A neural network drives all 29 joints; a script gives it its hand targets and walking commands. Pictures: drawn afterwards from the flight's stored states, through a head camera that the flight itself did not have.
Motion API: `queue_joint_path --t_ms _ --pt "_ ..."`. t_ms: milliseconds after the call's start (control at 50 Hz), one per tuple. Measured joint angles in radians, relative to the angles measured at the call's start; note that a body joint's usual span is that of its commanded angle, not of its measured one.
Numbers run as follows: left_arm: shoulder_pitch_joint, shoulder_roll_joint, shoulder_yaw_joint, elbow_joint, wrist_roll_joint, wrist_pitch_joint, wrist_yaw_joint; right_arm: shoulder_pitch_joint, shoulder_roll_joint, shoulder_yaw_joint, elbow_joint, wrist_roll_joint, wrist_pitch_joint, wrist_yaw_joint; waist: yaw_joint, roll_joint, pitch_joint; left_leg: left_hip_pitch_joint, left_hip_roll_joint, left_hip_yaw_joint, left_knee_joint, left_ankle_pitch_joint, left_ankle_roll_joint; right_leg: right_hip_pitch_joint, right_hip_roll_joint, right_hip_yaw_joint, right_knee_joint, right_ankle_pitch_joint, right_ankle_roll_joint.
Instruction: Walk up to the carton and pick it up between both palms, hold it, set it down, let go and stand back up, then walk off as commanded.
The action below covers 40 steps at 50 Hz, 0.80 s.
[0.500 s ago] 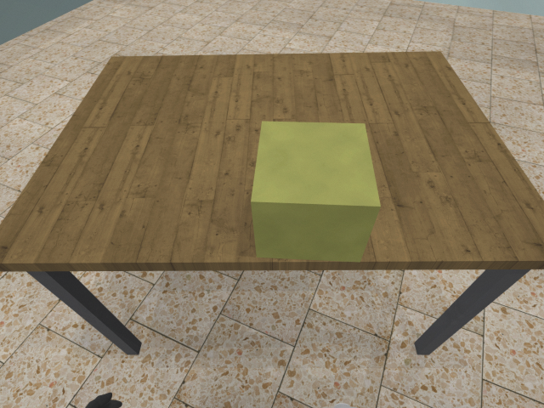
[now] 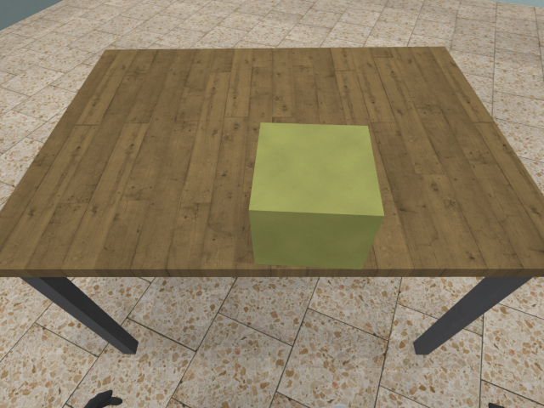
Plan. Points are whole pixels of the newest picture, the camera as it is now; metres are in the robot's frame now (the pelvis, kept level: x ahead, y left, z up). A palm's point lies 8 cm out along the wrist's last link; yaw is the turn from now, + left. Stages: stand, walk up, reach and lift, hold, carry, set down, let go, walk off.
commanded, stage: walk up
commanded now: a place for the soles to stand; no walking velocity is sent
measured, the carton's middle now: (310, 195) +0.47 -0.04 +0.02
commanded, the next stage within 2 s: none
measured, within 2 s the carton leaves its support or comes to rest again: neither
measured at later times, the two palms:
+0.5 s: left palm out of the picture +0.12 +0.33 -0.09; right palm out of the picture +0.07 -0.29 -0.08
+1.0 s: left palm out of the picture +0.14 +0.31 -0.10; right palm out of the picture +0.10 -0.31 -0.10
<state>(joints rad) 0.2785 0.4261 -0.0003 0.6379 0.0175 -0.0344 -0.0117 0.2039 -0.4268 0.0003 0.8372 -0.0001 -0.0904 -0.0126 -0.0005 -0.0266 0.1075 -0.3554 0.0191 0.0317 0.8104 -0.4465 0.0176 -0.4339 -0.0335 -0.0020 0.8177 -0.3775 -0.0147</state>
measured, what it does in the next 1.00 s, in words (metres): steps on the spot: left foot, then right foot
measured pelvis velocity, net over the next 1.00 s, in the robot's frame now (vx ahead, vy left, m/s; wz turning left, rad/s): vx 0.03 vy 0.01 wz -0.01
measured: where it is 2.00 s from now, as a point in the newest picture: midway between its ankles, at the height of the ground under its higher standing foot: outside the picture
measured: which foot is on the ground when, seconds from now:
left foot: down 0.00-0.22, up 0.24-0.40, down 0.42-1.00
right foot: down 0.00-0.42, up 0.44-0.72, down 0.74-1.00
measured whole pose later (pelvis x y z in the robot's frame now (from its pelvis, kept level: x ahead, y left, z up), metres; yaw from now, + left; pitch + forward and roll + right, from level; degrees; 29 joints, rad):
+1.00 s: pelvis +0.03 +0.01 -0.01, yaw -1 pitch -3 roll +1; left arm 0.29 0.44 0.00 0.65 0.02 0.00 -0.03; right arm 0.26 -0.42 0.00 0.85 0.00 -0.08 -0.02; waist 0.00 -0.05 0.10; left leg -0.37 0.03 0.04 0.86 -0.46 0.01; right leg -0.47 -0.03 0.01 0.89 -0.37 -0.01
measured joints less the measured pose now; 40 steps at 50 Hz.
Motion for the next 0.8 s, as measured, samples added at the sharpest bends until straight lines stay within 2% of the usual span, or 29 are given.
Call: queue_joint_path --t_ms 240,300,360,420,440,460,540,640,720,760,800 --pt "0.002 0.0 0.0 0.0 0.0 0.0 -0.006 0.029 0.0 0.0 0.001 0.0 -0.002 0.001 0.001 0.0 0.002 -0.005 0.005 -0.003 0.031 0.006 -0.004 0.017 0.006 0.001 -0.007 0.006 0.0" --pt "0.012 0.0 0.0 0.0 0.0 -0.003 -0.01 0.03 0.0 0.0 0.0 0.0 0.004 0.002 0.0 0.001 0.002 -0.017 0.003 -0.001 0.141 -0.104 -0.004 0.061 -0.004 0.001 -0.007 -0.011 0.0" --pt "0.013 0.003 0.0 0.0 0.0 -0.003 -0.015 0.022 0.0 0.0 0.0 0.0 0.004 0.012 0.0 0.001 0.002 -0.017 0.003 -0.001 0.142 -0.126 -0.004 0.091 -0.019 0.0 -0.007 -0.022 0.0" --pt "0.011 0.01 0.0 0.0 0.0 0.002 -0.023 0.042 -0.003 0.0 -0.003 0.0 -0.011 0.016 -0.001 0.005 -0.019 -0.012 0.004 -0.003 0.022 -0.057 -0.004 0.07 -0.021 -0.002 0.012 -0.037 0.0" --pt "0.007 0.013 0.0 0.001 0.0 0.008 -0.021 0.053 -0.002 0.0 -0.002 0.0 -0.02 0.013 -0.001 0.001 -0.013 -0.015 0.003 -0.001 0.016 0.02 -0.004 0.056 -0.019 0.001 0.05 -0.056 0.0" --pt "0.007 0.015 0.0 0.004 0.0 0.02 -0.017 0.064 0.004 0.0 0.0 0.0 -0.022 0.01 -0.001 -0.009 -0.009 -0.014 0.003 0.009 0.029 0.044 -0.004 0.039 -0.014 0.006 0.096 -0.077 0.0" --pt "-0.003 0.023 0.0 0.004 0.0 0.034 -0.018 0.152 0.009 0.0 0.006 0.0 -0.022 -0.002 0.0 -0.03 -0.013 -0.015 0.005 0.017 0.027 0.038 -0.003 -0.046 0.016 0.008 0.182 -0.092 0.0" --pt "-0.003 0.034 0.0 0.004 0.0 0.037 -0.023 0.221 0.009 0.0 0.007 0.0 -0.022 -0.012 0.0 -0.039 -0.013 -0.015 0.005 0.021 0.027 0.028 -0.003 -0.115 -0.001 0.009 0.182 -0.092 0.0" --pt "-0.003 0.035 0.0 0.003 0.0 0.037 -0.02 0.21 0.009 0.0 0.007 0.0 -0.008 -0.012 0.001 -0.04 -0.015 -0.016 0.005 0.022 0.035 0.019 -0.003 -0.078 -0.015 0.01 0.108 -0.053 0.0" --pt "0.002 0.032 0.0 0.004 0.0 0.032 -0.011 0.176 0.009 0.0 0.008 0.0 0.006 -0.012 0.0 -0.033 -0.009 -0.016 0.011 0.015 0.075 -0.005 -0.003 -0.042 -0.003 0.008 0.061 0.025 0.0" --pt "0.008 0.022 0.0 0.007 0.0 0.031 -0.009 0.127 0.011 0.0 0.007 0.0 0.024 -0.012 0.0 -0.025 -0.007 -0.022 0.01 0.004 0.141 -0.056 -0.003 -0.03 0.01 0.008 0.07 0.031 0.0"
